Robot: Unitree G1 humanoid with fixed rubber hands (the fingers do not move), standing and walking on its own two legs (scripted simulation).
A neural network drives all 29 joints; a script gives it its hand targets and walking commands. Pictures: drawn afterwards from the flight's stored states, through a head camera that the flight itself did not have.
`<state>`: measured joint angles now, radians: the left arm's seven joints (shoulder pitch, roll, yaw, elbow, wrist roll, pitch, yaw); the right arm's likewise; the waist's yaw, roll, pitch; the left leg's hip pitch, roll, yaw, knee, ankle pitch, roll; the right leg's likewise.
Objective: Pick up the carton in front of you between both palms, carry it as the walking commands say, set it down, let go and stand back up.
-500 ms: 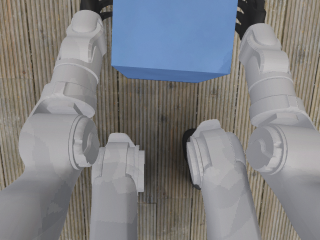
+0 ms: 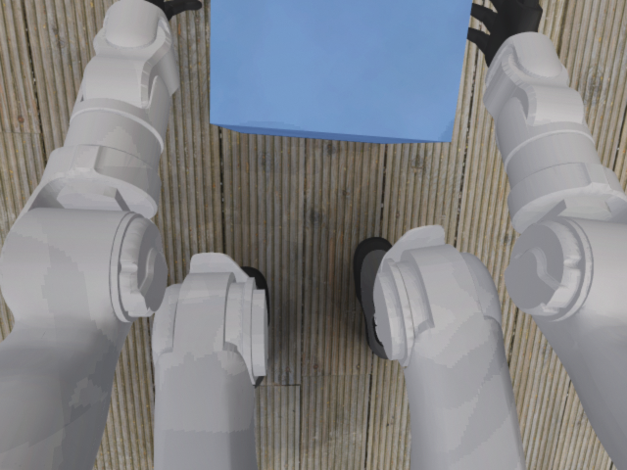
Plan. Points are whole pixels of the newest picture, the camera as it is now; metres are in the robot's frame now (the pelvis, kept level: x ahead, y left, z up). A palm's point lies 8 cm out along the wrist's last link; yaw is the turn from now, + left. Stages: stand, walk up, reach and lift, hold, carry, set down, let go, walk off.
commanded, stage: set down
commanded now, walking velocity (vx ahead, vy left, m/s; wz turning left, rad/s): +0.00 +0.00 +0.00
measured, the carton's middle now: (327, 44) +0.52 -0.05 -0.25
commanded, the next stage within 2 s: let go in 1.18 s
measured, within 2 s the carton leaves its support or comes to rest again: neither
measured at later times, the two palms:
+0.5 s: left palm out of the picture +0.57 +0.12 -0.05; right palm out of the picture +0.51 -0.25 -0.06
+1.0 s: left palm out of the picture +0.58 +0.13 +0.09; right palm out of the picture +0.51 -0.26 +0.09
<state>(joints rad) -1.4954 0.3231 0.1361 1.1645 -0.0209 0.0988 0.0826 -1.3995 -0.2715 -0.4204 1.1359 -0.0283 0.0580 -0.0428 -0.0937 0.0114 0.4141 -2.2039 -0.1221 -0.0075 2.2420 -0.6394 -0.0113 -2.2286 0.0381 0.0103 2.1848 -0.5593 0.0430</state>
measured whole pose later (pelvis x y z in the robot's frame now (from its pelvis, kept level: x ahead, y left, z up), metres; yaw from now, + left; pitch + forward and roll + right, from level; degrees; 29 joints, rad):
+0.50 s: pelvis +0.00 -0.01 +0.06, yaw -1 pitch +41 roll +0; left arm -1.38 0.35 0.14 1.04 -0.10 0.17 0.10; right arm -1.26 -0.29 -0.25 0.95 0.15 0.13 -0.11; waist -0.09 0.02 0.14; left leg -2.13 -0.07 0.00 2.02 -0.61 -0.01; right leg -2.18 0.04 0.00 1.97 -0.51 0.01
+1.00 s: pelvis +0.02 -0.01 +0.19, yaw -1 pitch +47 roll +0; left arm -1.22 0.32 0.19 0.90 -0.03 0.21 0.05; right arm -1.09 -0.27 -0.32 0.80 0.09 0.18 -0.04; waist -0.09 0.03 -0.06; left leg -1.85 -0.07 -0.03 1.52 -0.49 -0.01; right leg -1.89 0.04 0.02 1.48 -0.41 0.01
